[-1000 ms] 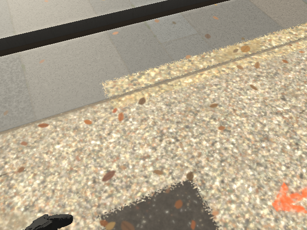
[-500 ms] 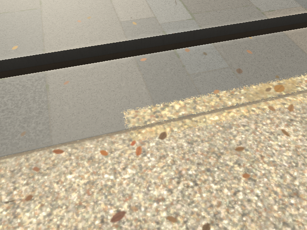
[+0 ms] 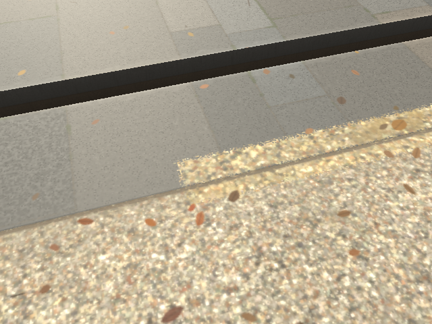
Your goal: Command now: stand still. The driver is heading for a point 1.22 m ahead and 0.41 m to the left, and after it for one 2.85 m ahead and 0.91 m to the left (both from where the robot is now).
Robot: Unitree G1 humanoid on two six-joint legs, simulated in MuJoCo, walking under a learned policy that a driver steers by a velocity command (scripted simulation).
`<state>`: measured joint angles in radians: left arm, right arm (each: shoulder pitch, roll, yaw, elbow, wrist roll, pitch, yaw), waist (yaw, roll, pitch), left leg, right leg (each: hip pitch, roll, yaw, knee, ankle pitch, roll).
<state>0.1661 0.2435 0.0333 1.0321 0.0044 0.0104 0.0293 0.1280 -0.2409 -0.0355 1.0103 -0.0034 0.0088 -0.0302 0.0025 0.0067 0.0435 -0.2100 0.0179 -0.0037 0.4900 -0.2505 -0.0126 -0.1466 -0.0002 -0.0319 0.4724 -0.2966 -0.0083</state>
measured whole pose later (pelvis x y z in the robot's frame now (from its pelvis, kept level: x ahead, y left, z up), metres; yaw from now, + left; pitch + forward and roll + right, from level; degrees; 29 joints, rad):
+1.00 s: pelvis +0.28 +0.01 -0.03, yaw +1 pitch +2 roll +0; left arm -0.09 0.22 0.05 0.88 -0.02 -0.10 -0.04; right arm 0.48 -0.22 -0.04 1.10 0.00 -0.06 -0.02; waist -0.06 0.01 0.05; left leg 0.11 0.04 0.04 0.50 -0.48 0.00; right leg -0.52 0.01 -0.08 0.56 -0.08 -0.09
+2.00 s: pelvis +0.86 +0.13 -0.01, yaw +32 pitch +3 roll +0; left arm 0.00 0.27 0.05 0.79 -0.01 -0.13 -0.02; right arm 0.37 -0.28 -0.09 0.80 0.02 -0.05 -0.02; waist -0.08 -0.04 0.00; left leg -0.07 -0.09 -0.20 0.46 -0.43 0.05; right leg -0.49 0.00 0.05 0.46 -0.01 0.01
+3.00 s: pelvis +1.24 +0.48 -0.01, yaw +38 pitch +1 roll +2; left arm 0.14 0.25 0.06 0.78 -0.02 -0.02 -0.06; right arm 0.34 -0.26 -0.09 0.83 0.00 -0.08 -0.01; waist -0.05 -0.03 0.02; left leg 0.05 0.00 0.25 0.32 -0.38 0.00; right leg -0.64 -0.08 -0.01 0.78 -0.06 -0.04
